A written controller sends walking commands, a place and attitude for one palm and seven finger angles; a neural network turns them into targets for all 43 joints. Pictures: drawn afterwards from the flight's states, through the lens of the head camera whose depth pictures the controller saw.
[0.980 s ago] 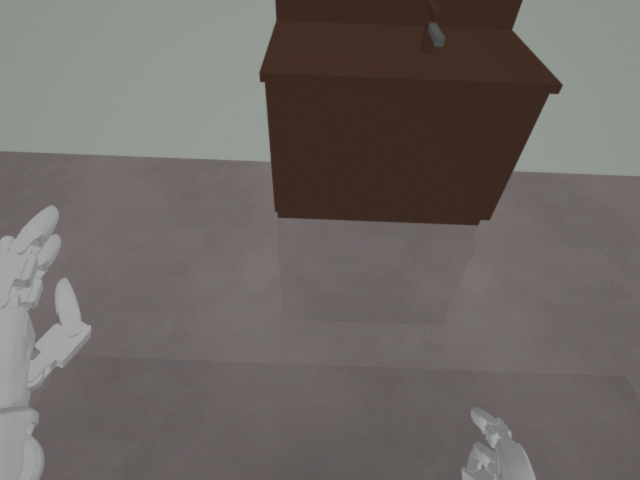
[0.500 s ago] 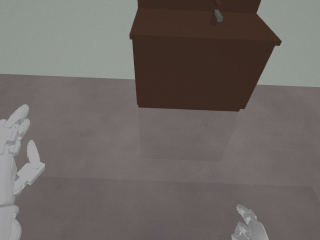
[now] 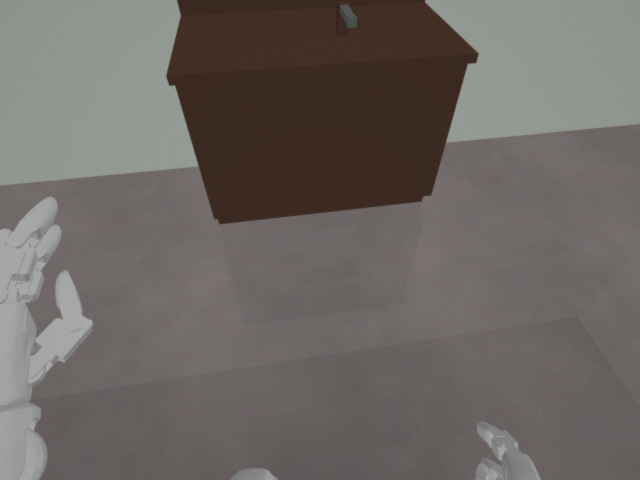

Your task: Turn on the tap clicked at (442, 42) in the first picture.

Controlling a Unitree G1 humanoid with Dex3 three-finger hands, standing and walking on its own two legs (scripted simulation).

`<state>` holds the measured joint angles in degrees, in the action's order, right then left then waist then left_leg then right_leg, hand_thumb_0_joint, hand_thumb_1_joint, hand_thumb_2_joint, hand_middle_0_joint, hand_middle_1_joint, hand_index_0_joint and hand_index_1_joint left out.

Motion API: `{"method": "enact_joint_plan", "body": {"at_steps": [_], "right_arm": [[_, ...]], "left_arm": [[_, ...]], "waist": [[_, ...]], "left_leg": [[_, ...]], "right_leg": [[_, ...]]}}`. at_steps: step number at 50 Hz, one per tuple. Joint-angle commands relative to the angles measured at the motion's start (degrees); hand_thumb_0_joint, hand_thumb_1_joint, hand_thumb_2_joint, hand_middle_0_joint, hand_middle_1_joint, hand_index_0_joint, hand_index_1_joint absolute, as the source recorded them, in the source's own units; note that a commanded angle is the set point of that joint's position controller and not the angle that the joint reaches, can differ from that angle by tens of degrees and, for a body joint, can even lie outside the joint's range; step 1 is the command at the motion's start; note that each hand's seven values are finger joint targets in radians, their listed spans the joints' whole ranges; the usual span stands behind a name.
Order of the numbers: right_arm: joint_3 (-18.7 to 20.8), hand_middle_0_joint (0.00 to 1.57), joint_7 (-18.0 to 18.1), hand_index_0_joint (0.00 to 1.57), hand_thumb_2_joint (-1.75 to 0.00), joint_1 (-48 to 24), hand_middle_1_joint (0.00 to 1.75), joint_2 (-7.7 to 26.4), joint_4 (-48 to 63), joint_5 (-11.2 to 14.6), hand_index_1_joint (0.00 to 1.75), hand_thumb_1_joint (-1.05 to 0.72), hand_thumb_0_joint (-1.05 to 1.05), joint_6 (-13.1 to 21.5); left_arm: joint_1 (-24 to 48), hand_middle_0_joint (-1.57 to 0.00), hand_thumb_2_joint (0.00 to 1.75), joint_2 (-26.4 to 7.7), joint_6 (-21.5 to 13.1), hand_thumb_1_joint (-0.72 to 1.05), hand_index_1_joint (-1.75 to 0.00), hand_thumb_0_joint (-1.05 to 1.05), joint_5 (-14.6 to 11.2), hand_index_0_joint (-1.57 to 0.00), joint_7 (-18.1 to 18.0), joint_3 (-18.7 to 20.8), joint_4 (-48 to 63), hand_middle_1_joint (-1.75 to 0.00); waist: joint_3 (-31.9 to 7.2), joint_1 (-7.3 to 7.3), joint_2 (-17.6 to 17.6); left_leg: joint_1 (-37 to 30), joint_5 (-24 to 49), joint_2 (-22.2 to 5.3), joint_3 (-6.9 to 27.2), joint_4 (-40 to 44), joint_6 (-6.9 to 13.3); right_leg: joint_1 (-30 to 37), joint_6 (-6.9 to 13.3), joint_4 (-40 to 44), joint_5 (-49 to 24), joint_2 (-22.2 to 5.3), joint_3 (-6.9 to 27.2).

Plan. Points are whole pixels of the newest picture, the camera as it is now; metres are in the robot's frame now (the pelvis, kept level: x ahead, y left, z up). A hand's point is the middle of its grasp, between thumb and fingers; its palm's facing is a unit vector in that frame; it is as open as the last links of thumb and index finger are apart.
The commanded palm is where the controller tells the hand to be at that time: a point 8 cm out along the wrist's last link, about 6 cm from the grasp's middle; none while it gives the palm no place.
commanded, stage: walk to a spot facing it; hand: left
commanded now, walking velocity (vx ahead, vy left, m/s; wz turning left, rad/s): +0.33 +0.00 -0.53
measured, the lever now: (351, 21) +1.34 -0.02 +0.05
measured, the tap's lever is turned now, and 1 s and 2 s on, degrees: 0 0 0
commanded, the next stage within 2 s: turn to face it in 1.60 s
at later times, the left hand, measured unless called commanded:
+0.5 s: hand (222, 178) +0.41 +0.14 +0.19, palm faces +0.10 -0.86 -0.50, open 7.4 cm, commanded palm +0.36 +0.21 +0.19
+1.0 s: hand (290, 108) +0.57 +0.08 +0.19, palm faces +0.09 -0.93 -0.35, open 7.4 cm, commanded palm +0.52 +0.13 +0.19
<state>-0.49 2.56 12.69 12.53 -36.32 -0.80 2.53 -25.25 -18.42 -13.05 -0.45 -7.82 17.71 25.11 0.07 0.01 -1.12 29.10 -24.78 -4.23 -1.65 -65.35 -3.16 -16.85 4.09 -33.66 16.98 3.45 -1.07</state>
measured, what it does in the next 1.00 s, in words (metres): walks ahead, turning right: left foot, then right foot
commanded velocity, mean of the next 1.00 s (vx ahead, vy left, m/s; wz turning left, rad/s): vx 0.36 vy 0.00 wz -0.27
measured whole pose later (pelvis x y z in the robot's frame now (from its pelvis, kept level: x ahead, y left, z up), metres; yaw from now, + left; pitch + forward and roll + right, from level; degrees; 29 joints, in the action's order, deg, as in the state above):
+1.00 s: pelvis +0.26 -0.06 +0.00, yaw -23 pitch -2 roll +0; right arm 0.7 4.6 10.7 10.7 -33.7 -0.4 3.5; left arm -21.3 -21.1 -13.4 -1.0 -9.0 22.3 25.4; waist 0.8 -0.6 1.5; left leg 18.6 -14.9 -7.6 -11.1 -35.5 0.1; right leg -22.4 0.5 -62.7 28.3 -1.9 -3.3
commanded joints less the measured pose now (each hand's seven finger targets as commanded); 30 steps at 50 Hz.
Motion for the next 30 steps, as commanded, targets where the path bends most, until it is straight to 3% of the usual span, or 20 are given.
{"method": "enact_joint_plan", "body": {"at_steps": [1, 5, 8, 9, 10, 11, 12, 13, 14, 16, 18, 21, 22, 24, 25, 26, 27, 28, 29, 30], "right_arm": [[2.1, 0.20, 0.5, 0.20, -0.90, -6.1, 0.30, 4.5, 10.1, 0.1, 0.30, -0.90, 0.00, 1.8], [2.2, 0.20, 0.4, 0.20, -0.90, -6.0, 0.30, 4.2, 11.1, 0.5, 0.30, -0.90, 0.00, 2.8], [2.8, 0.20, 1.0, 0.20, -0.90, -3.8, 0.30, 5.1, 11.4, 0.9, 0.30, -0.90, 0.00, 3.5], [3.4, 0.20, 1.5, 0.20, -0.90, -2.8, 0.30, 6.0, 11.4, 1.0, 0.30, -0.90, 0.00, 3.7], [4.0, 0.20, 1.9, 0.20, -0.90, -2.3, 0.30, 7.7, 11.7, 0.9, 0.30, -0.90, 0.00, 3.7], [4.3, 0.20, 2.0, 0.20, -0.90, -3.1, 0.30, 7.7, 12.5, 1.1, 0.30, -0.90, 0.00, 3.8], [3.3, 0.20, 1.8, 0.20, -0.90, -4.1, 0.30, 6.3, 11.2, 0.4, 0.30, -0.90, 0.00, 4.0], [3.0, 0.20, 1.5, 0.20, -0.90, -4.6, 0.30, 5.7, 10.8, -0.1, 0.30, -0.90, 0.00, 4.0], [3.0, 0.20, 1.2, 0.20, -0.90, -4.9, 0.30, 5.4, 10.4, 0.2, 0.30, -0.90, 0.00, 4.1], [3.1, 0.20, 1.0, 0.20, -0.90, -5.0, 0.30, 5.5, 9.9, 0.6, 0.30, -0.90, 0.00, 4.6], [3.2, 0.20, 0.9, 0.20, -0.90, -4.3, 0.30, 5.8, 10.1, 0.3, 0.30, -0.90, 0.00, 5.0], [3.1, 0.20, 0.8, 0.20, -0.90, -3.7, 0.30, 5.8, 10.6, 0.1, 0.30, -0.90, 0.00, 5.4], [3.1, 0.20, 0.7, 0.20, -0.90, -3.6, 0.30, 5.5, 10.7, -0.1, 0.30, -0.90, 0.00, 5.5], [3.3, 0.20, 0.9, 0.20, -0.90, -3.3, 0.30, 5.5, 10.6, 0.2, 0.30, -0.90, 0.00, 5.1], [3.3, 0.20, 0.8, 0.20, -0.90, -3.4, 0.30, 5.0, 10.5, 0.7, 0.30, -0.90, 0.00, 4.8], [3.2, 0.20, 0.7, 0.20, -0.90, -3.3, 0.30, 4.0, 10.7, 1.4, 0.30, -0.90, 0.00, 4.6], [2.8, 0.20, 0.5, 0.20, -0.90, -4.3, 0.30, 2.8, 12.0, 1.4, 0.30, -0.90, 0.00, 4.2], [2.2, 0.20, 0.4, 0.20, -0.90, -6.6, 0.30, 3.6, 12.2, 0.9, 0.30, -0.90, 0.00, 4.7], [2.8, 0.20, -0.2, 0.20, -0.90, -4.5, 0.30, 4.0, 10.1, 0.7, 0.30, -0.90, 0.00, 4.3], [2.8, 0.20, -0.6, 0.20, -0.90, -5.4, 0.30, 4.7, 10.3, 1.1, 0.30, -0.90, 0.00, 3.6]], "left_arm": [[1.3, -0.20, 0.90, -13.1, -4.9, 0.90, -0.30, 0.00, -0.9, -0.20, -1.6, 10.4, 12.9, -0.30], [1.7, -0.20, 0.90, -11.9, -4.5, 0.90, -0.30, 0.00, -0.9, -0.20, -2.0, 9.2, 12.9, -0.30], [3.5, -0.20, 0.90, -11.4, -4.3, 0.90, -0.30, 0.00, -0.8, -0.20, -2.3, 8.2, 13.3, -0.30], [4.4, -0.20, 0.90, -11.1, -4.6, 0.90, -0.30, 0.00, -0.7, -0.20, -2.2, 8.1, 13.7, -0.30], [5.2, -0.20, 0.90, -11.0, -5.0, 0.90, -0.30, 0.00, -0.8, -0.20, -2.0, 8.5, 15.0, -0.30], [5.3, -0.20, 0.90, -10.3, -5.5, 0.90, -0.30, 0.00, -1.1, -0.20, -1.8, 7.5, 15.4, -0.30], [4.6, -0.20, 0.90, -14.0, -5.7, 0.90, -0.30, 0.00, -0.3, -0.20, -1.6, 10.3, 13.1, -0.30], [5.7, -0.20, 0.90, -13.3, -5.6, 0.90, -0.30, 0.00, -0.3, -0.20, -1.1, 9.4, 14.1, -0.30], [6.7, -0.20, 0.90, -12.1, -5.6, 0.90, -0.30, 0.00, -0.1, -0.20, -0.7, 8.1, 15.5, -0.30], [7.5, -0.20, 0.90, -11.9, -5.1, 0.90, -0.30, 0.00, 0.6, -0.20, -0.7, 7.5, 17.8, -0.30], [4.7, -0.20, 0.90, -11.2, -4.6, 0.90, -0.30, 0.00, 0.8, -0.20, -1.0, 8.2, 16.9, -0.30], [2.3, -0.20, 0.90, -12.2, -4.0, 0.90, -0.30, 0.00, 0.7, -0.20, -1.0, 10.3, 14.6, -0.30], [1.8, -0.20, 0.90, -12.3, -4.0, 0.90, -0.30, 0.00, 0.5, -0.20, -1.0, 10.8, 14.2, -0.30], [0.9, -0.20, 0.90, -12.7, -3.5, 0.90, -0.30, 0.00, 0.0, -0.20, -0.7, 11.5, 12.6, -0.30], [1.0, -0.20, 0.90, -12.8, -3.0, 0.90, -0.30, 0.00, -0.1, -0.20, -0.7, 11.3, 12.7, -0.30], [-0.3, -0.20, 0.90, -13.0, -2.2, 0.90, -0.30, 0.00, 0.0, -0.20, -0.8, 11.1, 11.6, -0.30], [1.2, -0.20, 0.90, -15.8, -2.3, 0.90, -0.30, 0.00, 0.1, -0.20, -1.3, 13.4, 13.4, -0.30], [0.1, -0.20, 0.90, -19.1, -2.9, 0.90, -0.30, 0.00, -0.9, -0.20, -1.9, 18.1, 13.4, -0.30], [-1.5, -0.20, 0.90, -16.6, -2.8, 0.90, -0.30, 0.00, -1.4, -0.20, -1.4, 16.2, 13.4, -0.30], [-1.8, -0.20, 0.90, -16.9, -3.1, 0.90, -0.30, 0.00, -1.3, -0.20, -1.2, 15.6, 16.9, -0.30]], "waist": [[-6.0, 0.30, 5.2], [-6.8, 1.66, 7.3], [-7.6, 0.23, 6.4], [-7.9, -0.61, 3.1], [-9.8, -1.41, -6.7], [-9.0, -1.11, -16.6], [-7.4, -0.53, -15.5], [-3.8, -1.06, -13.4], [-1.2, -1.21, -11.4], [0.2, -0.16, -9.0], [-0.5, 0.00, -12.1], [-1.0, -0.75, -14.7], [-1.3, -0.98, -14.3], [-4.6, -0.19, -11.4], [-7.2, 0.54, -8.0], [-10.0, 1.29, 0.8], [-11.6, 0.92, 15.9], [-11.4, 1.98, 15.6], [-11.9, 1.07, 13.0], [-10.3, 0.68, 12.0]], "left_leg": [[6.7, 3.3, -2.1, -0.4, 10.6, 0.0], [-3.6, 6.1, 0.6, -5.1, 25.0, 1.1], [-17.9, 10.2, -0.1, -6.5, 36.7, 2.3], [-25.8, 10.0, -2.7, -4.0, 40.4, 3.8], [-34.7, 7.2, -10.3, 7.2, 45.1, 7.6], [-40.3, 14.2, -22.8, 21.6, 47.6, 13.1], [-34.2, 7.2, -26.5, 25.2, 51.0, 15.6], [-29.6, 5.0, -26.8, 24.9, 51.4, 16.9], [-27.1, 6.5, -25.9, 19.7, 51.1, 16.5], [-22.0, 9.8, -22.3, 7.9, 49.9, 13.3], [-17.9, 12.4, -19.0, -1.4, 49.7, 10.6], [-17.1, 16.0, -17.4, -7.4, 48.3, 8.8], [-17.5, 18.3, -17.0, -7.6, 46.5, 8.6], [-17.8, 24.3, -15.5, -11.2, 36.4, 7.6], [-14.7, 26.5, -13.3, -12.7, 26.9, 6.7], [-8.6, 23.1, -10.2, -14.0, 12.8, 5.6], [8.7, 1.5, -2.9, -12.9, -3.6, 3.4], [15.6, -8.4, -2.2, -3.8, -11.2, 2.7], [15.4, -6.5, -4.0, 1.1, -13.1, 2.4], [17.6, -3.6, -4.9, 2.3, -14.7, 1.8]], "right_leg": [[9.9, 8.7, 15.0, -12.7, -15.1, 18.9], [5.6, 8.2, 14.1, -7.8, -13.2, 19.7], [0.0, 4.3, 8.0, -3.1, -9.9, 17.2], [-5.4, 2.2, 1.2, -3.1, -7.5, 15.2], [-13.8, -1.0, -10.5, 0.7, -3.1, 10.1], [-23.9, -4.1, -26.2, 15.8, -0.3, 2.5], [-25.6, -4.4, -36.7, 16.3, -3.2, 2.6], [-27.9, -4.7, -40.9, 13.6, -6.7, 4.0], [-29.5, -5.0, -41.8, 12.0, -8.7, 3.7], [-25.7, -5.4, -36.1, 7.9, -10.2, 0.4], [-17.5, -5.4, -25.3, 4.7, -9.7, -4.0], [-9.0, -5.5, -12.5, 2.6, -7.0, -10.0], [-7.1, -5.3, -9.3, 2.2, -5.9, -11.4], [1.0, -4.5, -1.5, -0.9, -2.9, -14.4], [8.9, -3.8, 2.1, -2.8, -1.4, -14.5], [16.3, -0.8, 5.0, -4.0, -6.0, -6.2], [26.0, 6.4, 8.2, -16.6, -18.6, 19.2], [25.0, 10.5, 11.0, -21.0, -25.4, 31.7], [23.5, 10.3, 12.2, -11.0, -25.5, 30.0], [22.4, 10.9, 13.1, -6.6, -26.5, 29.4]]}}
